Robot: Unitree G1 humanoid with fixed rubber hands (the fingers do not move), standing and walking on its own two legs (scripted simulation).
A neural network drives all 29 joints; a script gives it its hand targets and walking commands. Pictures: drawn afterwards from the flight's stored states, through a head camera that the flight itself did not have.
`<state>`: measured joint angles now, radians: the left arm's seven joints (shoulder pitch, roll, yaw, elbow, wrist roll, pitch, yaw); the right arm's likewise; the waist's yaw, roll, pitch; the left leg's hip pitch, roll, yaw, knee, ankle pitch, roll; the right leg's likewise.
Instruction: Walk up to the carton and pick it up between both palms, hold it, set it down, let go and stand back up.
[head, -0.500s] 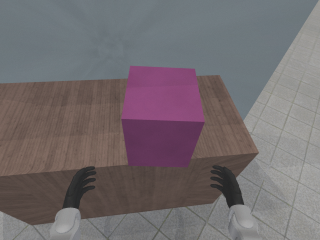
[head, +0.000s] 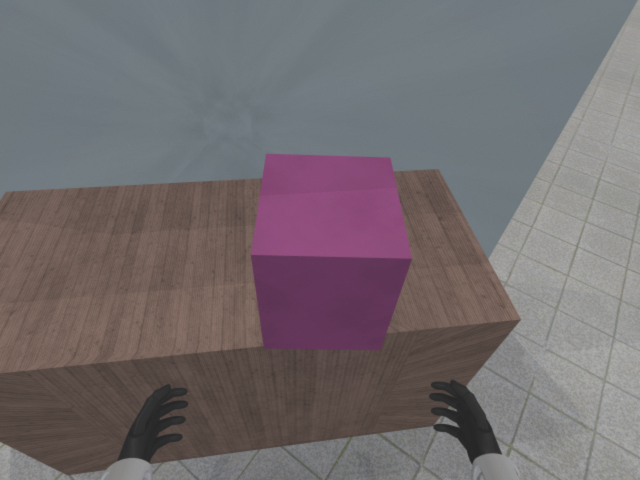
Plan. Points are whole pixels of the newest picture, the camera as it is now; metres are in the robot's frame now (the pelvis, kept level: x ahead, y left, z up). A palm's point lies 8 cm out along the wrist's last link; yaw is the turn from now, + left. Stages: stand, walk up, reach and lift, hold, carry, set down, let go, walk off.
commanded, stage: set down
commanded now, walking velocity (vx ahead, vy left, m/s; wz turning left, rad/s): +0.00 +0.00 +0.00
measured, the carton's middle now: (325, 255) +0.45 -0.02 -0.02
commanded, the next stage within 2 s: let go in 0.36 s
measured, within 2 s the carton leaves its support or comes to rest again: neither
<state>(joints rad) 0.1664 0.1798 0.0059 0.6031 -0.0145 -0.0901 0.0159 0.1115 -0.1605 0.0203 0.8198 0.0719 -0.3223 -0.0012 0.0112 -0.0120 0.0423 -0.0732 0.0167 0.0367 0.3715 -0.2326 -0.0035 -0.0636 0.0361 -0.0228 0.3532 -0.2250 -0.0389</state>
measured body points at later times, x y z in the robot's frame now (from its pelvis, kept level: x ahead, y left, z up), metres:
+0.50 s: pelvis -0.01 +0.00 +0.00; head -0.01 +0.01 +0.45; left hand +0.16 +0.24 -0.09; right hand +0.15 -0.22 -0.09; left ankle -0.02 +0.12 -0.75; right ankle -0.02 -0.09 -0.75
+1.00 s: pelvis -0.01 +0.00 -0.01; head -0.01 +0.01 +0.44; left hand +0.15 +0.25 -0.09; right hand +0.12 -0.24 -0.11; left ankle -0.02 +0.12 -0.75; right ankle -0.02 -0.09 -0.75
